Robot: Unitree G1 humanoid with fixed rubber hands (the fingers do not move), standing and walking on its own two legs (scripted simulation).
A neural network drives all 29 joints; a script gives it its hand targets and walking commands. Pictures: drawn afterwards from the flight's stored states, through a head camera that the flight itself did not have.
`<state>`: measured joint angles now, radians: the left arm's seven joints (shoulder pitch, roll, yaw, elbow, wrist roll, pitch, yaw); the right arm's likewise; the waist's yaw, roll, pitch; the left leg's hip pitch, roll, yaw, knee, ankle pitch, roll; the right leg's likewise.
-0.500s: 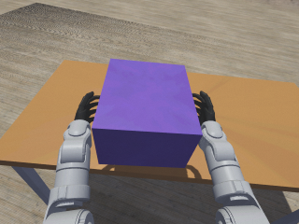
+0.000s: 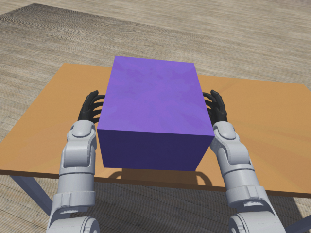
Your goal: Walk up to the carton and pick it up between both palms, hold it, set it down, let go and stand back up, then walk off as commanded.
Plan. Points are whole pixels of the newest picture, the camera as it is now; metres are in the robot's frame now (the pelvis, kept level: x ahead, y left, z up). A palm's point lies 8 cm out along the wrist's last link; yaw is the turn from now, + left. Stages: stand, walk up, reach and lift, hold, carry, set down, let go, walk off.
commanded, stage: reach and lift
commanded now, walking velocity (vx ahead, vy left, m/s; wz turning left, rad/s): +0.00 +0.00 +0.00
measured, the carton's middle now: (152, 110) +0.42 -0.01 +0.12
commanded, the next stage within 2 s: hold in 0.12 s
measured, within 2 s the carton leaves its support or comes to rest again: neither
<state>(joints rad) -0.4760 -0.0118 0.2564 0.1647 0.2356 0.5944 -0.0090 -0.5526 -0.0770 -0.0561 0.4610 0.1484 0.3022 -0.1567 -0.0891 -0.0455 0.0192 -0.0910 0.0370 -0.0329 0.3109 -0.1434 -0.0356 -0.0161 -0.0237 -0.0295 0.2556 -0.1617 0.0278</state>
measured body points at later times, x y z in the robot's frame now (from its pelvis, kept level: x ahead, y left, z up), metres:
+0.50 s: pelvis -0.01 +0.00 +0.00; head -0.05 +0.02 +0.45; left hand +0.35 +0.17 +0.15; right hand +0.36 -0.16 +0.17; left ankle +0.02 +0.14 -0.75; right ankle -0.01 -0.13 -0.75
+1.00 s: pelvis -0.01 +0.00 +0.00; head -0.04 +0.02 +0.45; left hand +0.36 +0.17 +0.15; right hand +0.36 -0.16 +0.17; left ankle +0.02 +0.14 -0.75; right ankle -0.01 -0.13 -0.75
